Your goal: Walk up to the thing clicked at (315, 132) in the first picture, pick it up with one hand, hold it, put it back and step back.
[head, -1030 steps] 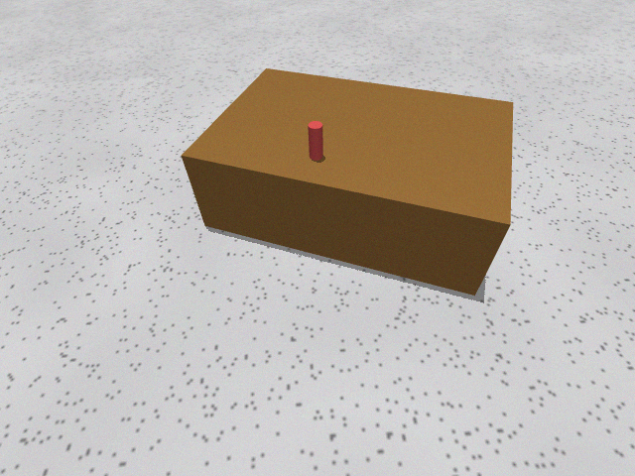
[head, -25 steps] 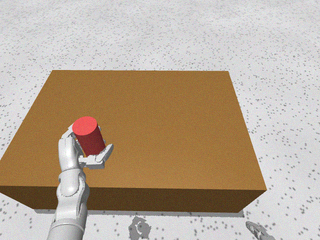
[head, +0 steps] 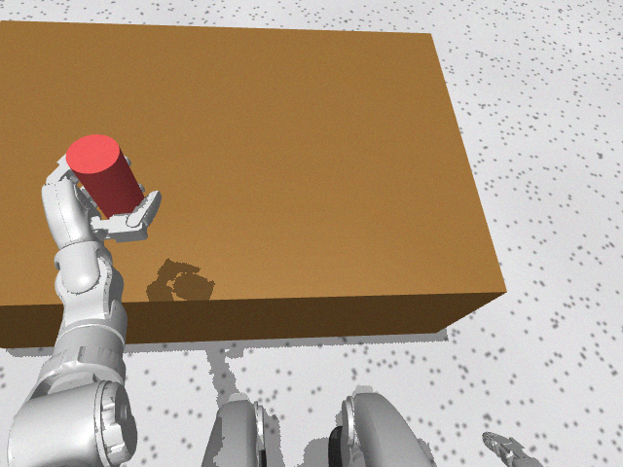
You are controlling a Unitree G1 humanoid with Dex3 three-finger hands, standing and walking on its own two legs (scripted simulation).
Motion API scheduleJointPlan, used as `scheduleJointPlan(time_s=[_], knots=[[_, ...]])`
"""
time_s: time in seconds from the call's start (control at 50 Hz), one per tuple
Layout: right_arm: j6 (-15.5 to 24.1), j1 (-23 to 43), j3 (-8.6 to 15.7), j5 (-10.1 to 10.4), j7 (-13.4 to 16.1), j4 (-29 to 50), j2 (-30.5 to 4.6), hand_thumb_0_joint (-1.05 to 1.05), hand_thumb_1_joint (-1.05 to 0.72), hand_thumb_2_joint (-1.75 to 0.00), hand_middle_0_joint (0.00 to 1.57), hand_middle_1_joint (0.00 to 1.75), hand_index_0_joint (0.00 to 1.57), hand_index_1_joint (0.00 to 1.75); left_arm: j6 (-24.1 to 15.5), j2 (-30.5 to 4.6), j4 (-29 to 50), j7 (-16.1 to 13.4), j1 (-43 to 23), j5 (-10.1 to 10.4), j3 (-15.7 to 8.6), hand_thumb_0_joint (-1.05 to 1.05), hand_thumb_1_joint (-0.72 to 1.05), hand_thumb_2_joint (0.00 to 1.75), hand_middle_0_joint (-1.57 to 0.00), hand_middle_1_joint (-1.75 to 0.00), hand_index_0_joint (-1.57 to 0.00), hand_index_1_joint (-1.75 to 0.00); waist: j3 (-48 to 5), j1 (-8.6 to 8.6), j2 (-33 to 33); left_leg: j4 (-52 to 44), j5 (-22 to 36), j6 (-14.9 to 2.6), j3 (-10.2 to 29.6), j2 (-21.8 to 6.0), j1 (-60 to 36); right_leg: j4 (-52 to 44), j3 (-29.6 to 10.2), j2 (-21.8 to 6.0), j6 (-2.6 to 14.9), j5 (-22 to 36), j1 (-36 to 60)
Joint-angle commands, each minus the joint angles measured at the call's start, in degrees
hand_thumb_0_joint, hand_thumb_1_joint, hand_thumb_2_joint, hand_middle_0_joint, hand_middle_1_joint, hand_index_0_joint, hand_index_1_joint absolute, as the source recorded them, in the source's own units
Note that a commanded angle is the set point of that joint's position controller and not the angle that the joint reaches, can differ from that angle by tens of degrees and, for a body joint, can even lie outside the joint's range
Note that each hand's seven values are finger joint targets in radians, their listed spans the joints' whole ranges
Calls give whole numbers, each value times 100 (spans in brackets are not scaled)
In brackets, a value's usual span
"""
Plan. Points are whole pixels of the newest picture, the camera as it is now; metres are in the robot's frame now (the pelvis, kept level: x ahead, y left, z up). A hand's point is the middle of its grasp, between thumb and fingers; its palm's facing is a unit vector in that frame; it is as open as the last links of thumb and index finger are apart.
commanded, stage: crouch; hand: left
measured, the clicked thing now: (115, 190) +0.45 +0.23 +0.04
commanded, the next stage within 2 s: lower in 0.90 s
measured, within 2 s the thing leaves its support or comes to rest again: neither
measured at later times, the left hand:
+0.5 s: hand (129, 190) +0.52 +0.25 -0.05, palm faces +0.34 -0.94 +0.00, open 8.2 cm
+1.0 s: hand (135, 192) +0.54 +0.26 -0.10, palm faces +0.31 -0.95 -0.01, open 8.2 cm
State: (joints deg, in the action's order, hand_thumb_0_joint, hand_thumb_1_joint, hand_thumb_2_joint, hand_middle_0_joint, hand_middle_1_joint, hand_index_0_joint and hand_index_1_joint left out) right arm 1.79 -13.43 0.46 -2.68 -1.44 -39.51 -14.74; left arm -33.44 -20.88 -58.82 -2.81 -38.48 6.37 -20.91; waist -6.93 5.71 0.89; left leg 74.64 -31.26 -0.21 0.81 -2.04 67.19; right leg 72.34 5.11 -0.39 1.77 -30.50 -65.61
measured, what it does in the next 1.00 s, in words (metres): lowers itself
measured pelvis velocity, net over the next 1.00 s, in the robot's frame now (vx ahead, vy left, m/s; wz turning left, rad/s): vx -0.02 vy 0.01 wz -0.07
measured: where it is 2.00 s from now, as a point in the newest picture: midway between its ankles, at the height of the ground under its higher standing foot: outside the picture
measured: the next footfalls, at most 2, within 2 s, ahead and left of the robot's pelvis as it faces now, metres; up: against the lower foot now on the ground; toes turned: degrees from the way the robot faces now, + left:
none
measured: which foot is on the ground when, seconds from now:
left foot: down 0.00-1.00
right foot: down 0.00-1.00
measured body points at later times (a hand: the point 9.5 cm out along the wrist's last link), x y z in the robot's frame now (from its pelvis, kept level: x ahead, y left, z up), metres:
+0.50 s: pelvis -0.02 +0.01 -0.07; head +0.17 +0.05 +0.34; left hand +0.49 +0.30 -0.05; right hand +0.00 -0.26 -0.18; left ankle +0.03 +0.12 -0.62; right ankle +0.03 -0.11 -0.62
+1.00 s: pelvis -0.02 +0.01 -0.11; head +0.20 +0.05 +0.28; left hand +0.52 +0.31 -0.09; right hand +0.00 -0.25 -0.22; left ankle +0.03 +0.12 -0.62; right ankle +0.03 -0.11 -0.62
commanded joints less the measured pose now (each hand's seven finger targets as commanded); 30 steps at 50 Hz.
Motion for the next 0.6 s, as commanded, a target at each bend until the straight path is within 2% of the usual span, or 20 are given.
scheduleJointPlan(time_s=[0.0, 0.04, 0.06, 0.08, 0.12, 0.16, 0.18, 0.22, 0.26, 0.3, 0.32, 0.34, 0.36, 0.38, 0.4, 0.42, 0.48, 0.5, 0.56, 0.58], knots=[[38, -806, 229, -14, -15, 472, -1003, 0, -88, -90, 20, 30, 20, 30, -444, -1501, 690, 193, -2546, -11, -345, 0, 43, 138, -136, -147, -136, -147, -3690, 20, -775, -210, 2189, -126, 208, 124, -1534, -374, -509, 86, 13, 2208, 1178], [-48, -876, 234, -24, -47, 426, -1051, 0, -89, -90, 20, 30, 20, 30, -407, -1542, 481, 236, -2543, -45, -454, 0, 41, 138, -135, -147, -136, -148, -3616, -14, -858, -161, 2274, -107, 222, 117, -1354, -244, -447, 106, 46, 2209, 1018], [-109, -956, 245, -13, -44, 385, -1116, 0, -89, -90, 20, 30, 20, 30, -369, -1908, 297, 201, -2405, -75, -788, 0, 41, 138, -135, -148, -136, -148, -3603, -81, -745, -133, 2298, -121, 246, 115, -1231, -193, -414, 120, 44, 2225, 1051], [-139, -919, 203, -17, -57, 412, -1067, 0, -89, -90, 20, 30, 20, 30, -384, -1896, 493, 192, -2549, -89, -778, 0, 43, 140, -134, -148, -135, -148, -3728, -71, -862, -67, 2384, -121, 230, 109, -1257, -145, -430, 115, 47, 2307, 1006], [-201, -1115, 220, -11, -80, 280, -1061, 0, -90, -90, 20, 30, 20, 30, -350, -1825, 601, 162, -2909, -85, -742, 0, 39, 138, -135, -149, -137, -149, -3793, 96, -869, -3, 2378, -125, 271, 83, -1279, -78, -399, 134, 55, 2290, 879], [-260, -1111, 219, 13, -65, 247, -1079, 0, -90, -90, 20, 30, 20, 30, -336, -2189, 579, 142, -2969, -151, -972, 0, 40, 138, -134, -147, -135, -147, -3705, 108, -755, 63, 2158, -161, 254, 58, -1049, -85, -422, 145, 25, 2142, 881], [-274, -1110, 210, 13, -59, 229, -1064, 0, -90, -90, 20, 30, 20, 30, -341, -2333, 525, 136, -2948, -193, -1038, 0, 38, 137, -134, -147, -136, -147, -3651, 187, -615, 133, 1942, -188, 254, 51, -773, -62, -430, 161, -3, 2042, 967], [-267, -1066, 196, -13, -67, 199, -1058, 0, -90, -90, 20, 30, 20, 30, -359, -2234, 447, 141, -3130, -206, -1023, 0, 36, 137, -134, -148, -136, -148, -3483, 282, -746, 143, 1719, -149, 343, 15, -788, 82, -338, 161, 45, 1653, 482], [-270, -1108, 207, -42, -69, 157, -1058, 0, -90, -90, 20, 30, 20, 30, -391, -2074, 401, 150, -3519, -282, -837, 0, 34, 135, -133, -146, -135, -146, -3345, 435, -896, 179, 1440, -120, 422, -16, -823, 151, -271, 172, 88, 1237, -88], [-265, -1080, 181, -32, -36, 129, -1072, 0, -90, -90, 20, 30, 20, 30, -368, -2276, 89, 197, -3457, -356, -846, 0, 36, 133, -134, -145, -136, -144, -3179, 406, -924, 179, 1073, -108, 427, -36, -683, 153, -269, 188, 90, 932, -249], [-263, -1086, 165, -46, -35, 119, -1083, 0, -90, -90, 20, 30, 20, 30, -350, -2255, 68, 251, -3495, -382, -792, 0, 38, 134, -134, -146, -137, -145, -3209, 452, -1065, 227, 1117, -87, 459, -55, -691, 251, -257, 188, 117, 940, -456], [-255, -1077, 149, -44, -32, 165, -1107, 0, -89, -90, 20, 30, 20, 30, -336, -2332, 12, 272, -3512, -385, -815, 0, 37, 134, -135, -146, -137, -145, -3284, 410, -1034, 264, 1137, -92, 453, -62, -715, 258, -260, 210, 112, 941, -463], [-254, -1014, 164, -51, -19, 258, -1155, 0, -90, -90, 20, 30, 20, 30, -308, -2360, -194, 299, -3520, -400, -817, 0, 34, 135, -137, -149, -140, -147, -3218, 502, -1063, 320, 1061, -100, 437, -47, -511, 285, -262, 213, 109, 884, -487], [-261, -1041, 131, -52, -22, 262, -1158, 0, -89, -90, 20, 30, 20, 30, -302, -2485, -132, 279, -3514, -374, -936, 0, 36, 137, -137, -150, -140, -149, -3269, 350, -1133, 321, 1117, -76, 467, -52, -571, 348, -262, 200, 124, 883, -574], [-258, -1093, 102, -60, -33, 244, -1147, 0, -89, -90, 20, 30, 20, 30, -269, -2526, -181, 277, -3604, -392, -944, 0, 35, 138, -139, -152, -142, -151, -3311, 388, -1271, 348, 1203, -65, 482, -48, -527, 405, -253, 189, 133, 922, -616], [-268, -1096, 94, -55, -39, 285, -1165, 0, -90, -90, 20, 30, 20, 30, -242, -2592, -149, 257, -3592, -372, -1015, 0, 36, 138, -140, -153, -143, -151, -3438, 297, -1296, 356, 1192, -63, 479, -51, -619, 412, -250, 200, 141, 865, -648], [-286, -1166, 41, -59, -31, 240, -1151, 0, -90, -90, 20, 30, 20, 30, -193, -2665, -86, 279, -3819, -428, -924, 0, 40, 141, -140, -155, -143, -153, -3561, 442, -1441, 431, 1240, -61, 517, -81, -618, 501, -242, 203, 144, 901, -775], [-285, -1150, 33, -57, -23, 265, -1146, 0, -90, -90, 20, 30, 20, 30, -203, -2851, 128, 275, -3966, -448, -971, 0, 41, 142, -141, -155, -144, -154, -3708, 398, -1510, 479, 1205, -65, 483, -74, -562, 533, -267, 200, 132, 904, -670], [-310, -1299, -10, -67, -11, 132, -1139, 0, -90, -91, 20, 30, 20, 30, -199, -2961, 218, 281, -4103, -433, -1059, 0, 42, 142, -139, -154, -142, -153, -3868, 439, -1571, 622, 1570, -71, 505, -81, -604, 656, -239, 199, 136, 1140, -759], [-296, -1262, -18, -62, -7, 122, -1142, 0, -91, -91, 20, 30, 20, 30, -179, -2918, 183, 282, -4144, -413, -1005, 0, 40, 140, -139, -153, -142, -152, -3905, 485, -1543, 697, 1641, -90, 496, -95, -607, 682, -247, 206, 121, 1209, -773]])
